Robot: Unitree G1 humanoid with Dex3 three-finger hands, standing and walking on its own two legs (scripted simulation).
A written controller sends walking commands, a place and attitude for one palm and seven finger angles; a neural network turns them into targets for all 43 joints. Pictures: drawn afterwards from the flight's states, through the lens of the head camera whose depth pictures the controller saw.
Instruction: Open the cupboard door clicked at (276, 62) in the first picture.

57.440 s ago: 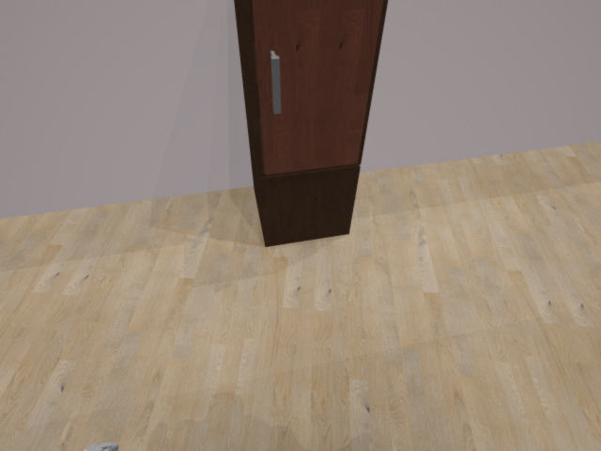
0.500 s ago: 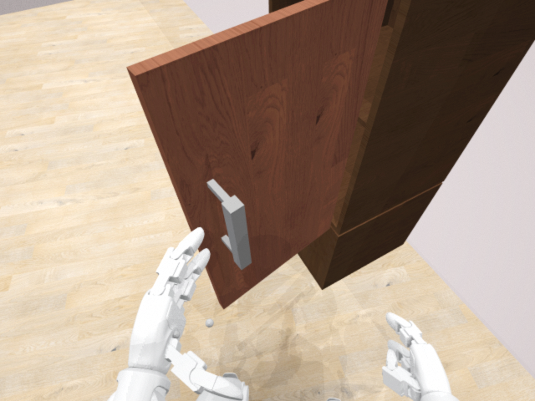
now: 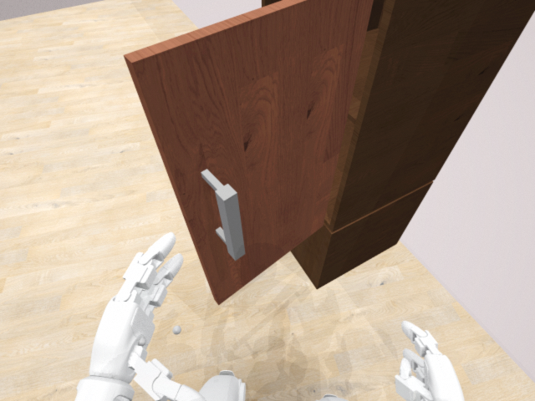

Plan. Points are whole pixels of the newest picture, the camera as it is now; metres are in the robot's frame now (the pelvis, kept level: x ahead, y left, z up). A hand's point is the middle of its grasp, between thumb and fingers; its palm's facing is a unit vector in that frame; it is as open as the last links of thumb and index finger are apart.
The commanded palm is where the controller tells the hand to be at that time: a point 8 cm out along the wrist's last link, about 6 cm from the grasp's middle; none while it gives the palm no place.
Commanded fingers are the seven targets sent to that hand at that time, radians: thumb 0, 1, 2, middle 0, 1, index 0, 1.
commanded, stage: draw the hand back to the body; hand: left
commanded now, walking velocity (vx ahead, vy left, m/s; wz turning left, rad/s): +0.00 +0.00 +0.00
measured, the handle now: (223, 217) +0.36 +0.09 +0.08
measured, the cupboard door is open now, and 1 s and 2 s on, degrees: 100 100 100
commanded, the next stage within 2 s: step back with the hand held close in 1.50 s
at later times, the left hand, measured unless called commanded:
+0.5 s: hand (107, 306) +0.20 +0.18 +0.14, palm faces +0.06 -0.98 -0.19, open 15.9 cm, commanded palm +0.17 +0.24 +0.16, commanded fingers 0.00 -0.15 0.45 -0.16 -0.30 -0.16 -0.30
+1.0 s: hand (12, 240) +0.24 +0.26 +0.21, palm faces +0.35 -0.84 -0.40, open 10.5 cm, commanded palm +0.19 +0.31 +0.24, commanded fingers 0.00 0.73 0.82 -0.19 -0.30 -0.19 -0.30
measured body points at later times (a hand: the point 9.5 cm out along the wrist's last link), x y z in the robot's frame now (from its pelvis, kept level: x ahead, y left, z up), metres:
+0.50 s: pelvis +0.02 +0.01 +0.04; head +0.02 -0.01 +0.49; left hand +0.19 +0.24 +0.16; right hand +0.21 -0.21 -0.03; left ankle +0.04 +0.12 -0.66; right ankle -0.01 -0.10 -0.66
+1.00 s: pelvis +0.05 +0.02 +0.08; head +0.04 +0.00 +0.53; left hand +0.21 +0.30 +0.23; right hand +0.24 -0.19 +0.00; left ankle +0.04 +0.12 -0.66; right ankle -0.01 -0.10 -0.66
